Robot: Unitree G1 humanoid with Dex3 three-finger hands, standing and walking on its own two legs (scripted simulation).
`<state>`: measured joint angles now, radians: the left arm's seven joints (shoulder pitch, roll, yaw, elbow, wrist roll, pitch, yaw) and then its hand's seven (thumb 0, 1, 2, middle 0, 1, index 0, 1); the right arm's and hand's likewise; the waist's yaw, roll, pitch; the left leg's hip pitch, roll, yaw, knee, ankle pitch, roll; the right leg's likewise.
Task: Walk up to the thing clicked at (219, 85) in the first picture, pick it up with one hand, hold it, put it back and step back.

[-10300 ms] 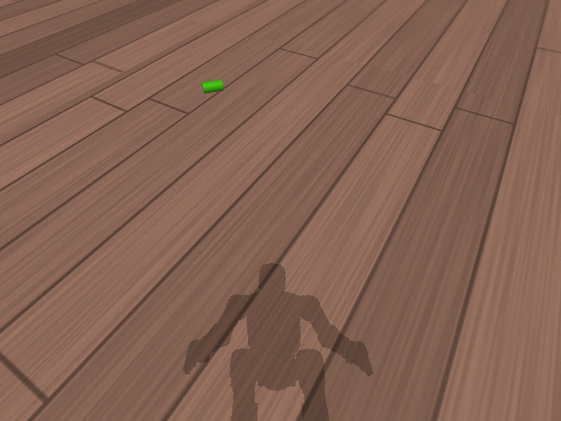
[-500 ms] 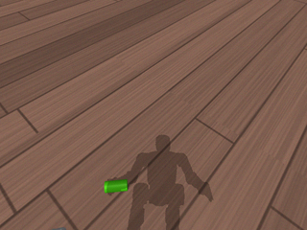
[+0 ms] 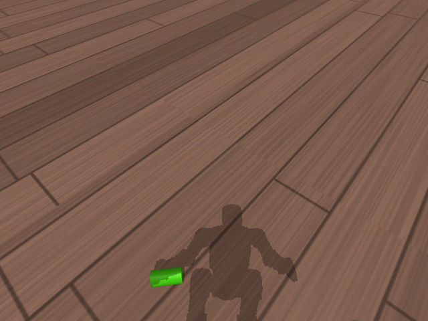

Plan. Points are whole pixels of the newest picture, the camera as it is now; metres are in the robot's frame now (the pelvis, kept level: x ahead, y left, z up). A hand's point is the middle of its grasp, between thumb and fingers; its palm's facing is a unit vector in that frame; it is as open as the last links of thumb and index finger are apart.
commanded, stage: walk up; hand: left
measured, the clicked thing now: (166, 276) +0.43 +0.24 -0.75
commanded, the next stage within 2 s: stand in 0.48 s
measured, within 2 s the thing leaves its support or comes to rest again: neither
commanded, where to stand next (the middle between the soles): +0.03 +0.00 m, yaw -1 degrees
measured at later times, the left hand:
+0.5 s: hand out of the picture +0.08 +0.26 -0.16, palm faces -0.01 -0.95 -0.33, open 7.4 cm
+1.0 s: hand out of the picture +0.07 +0.27 -0.16, palm faces -0.03 -0.94 -0.34, open 7.4 cm
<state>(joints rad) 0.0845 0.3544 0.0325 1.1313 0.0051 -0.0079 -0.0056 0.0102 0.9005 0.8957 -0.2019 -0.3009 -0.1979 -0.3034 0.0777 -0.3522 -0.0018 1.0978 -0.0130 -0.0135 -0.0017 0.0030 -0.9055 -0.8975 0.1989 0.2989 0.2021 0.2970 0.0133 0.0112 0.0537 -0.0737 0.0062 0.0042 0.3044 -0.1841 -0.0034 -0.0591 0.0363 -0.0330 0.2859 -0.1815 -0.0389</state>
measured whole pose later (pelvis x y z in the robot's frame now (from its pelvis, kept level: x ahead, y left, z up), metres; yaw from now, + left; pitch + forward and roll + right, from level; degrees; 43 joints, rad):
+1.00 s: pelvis +0.00 +0.02 +0.00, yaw +0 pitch -2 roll +0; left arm 0.12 0.35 0.00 1.14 0.01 -0.01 0.00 0.01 0.90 0.90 -0.20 -0.30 -0.20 -0.30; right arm 0.11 -0.35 0.00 1.13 -0.01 -0.02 0.00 0.00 -0.91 -0.90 0.20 0.30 0.20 0.30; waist 0.00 0.00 0.05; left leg -0.08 -0.02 0.01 0.28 -0.17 0.02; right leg -0.07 0.01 -0.02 0.28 -0.17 -0.01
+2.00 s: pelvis +0.00 +0.02 +0.00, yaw +1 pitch -2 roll +0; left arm 0.12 0.35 -0.01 1.13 0.01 -0.01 0.00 0.01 0.90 0.90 -0.20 -0.30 -0.20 -0.30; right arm 0.11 -0.35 0.01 1.13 -0.01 -0.02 0.00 0.00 -0.91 -0.90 0.20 0.30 0.20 0.30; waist 0.00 0.00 0.05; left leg -0.08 -0.03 0.01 0.28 -0.17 0.03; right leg -0.06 0.00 -0.03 0.28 -0.18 0.00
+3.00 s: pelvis -0.02 +0.02 -0.02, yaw +0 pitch +6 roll +0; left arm -0.06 0.35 0.13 1.06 0.06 -0.01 -0.02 0.01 0.55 0.92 -0.17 -0.64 -0.17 -0.64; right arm 0.20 -0.27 0.00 0.81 0.03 -0.05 -0.03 0.00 -0.94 -0.91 0.20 0.30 0.20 0.30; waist -0.02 -0.02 0.02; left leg -0.43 -0.02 0.01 0.60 -0.28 0.02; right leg -0.41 0.01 -0.04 0.58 -0.28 -0.02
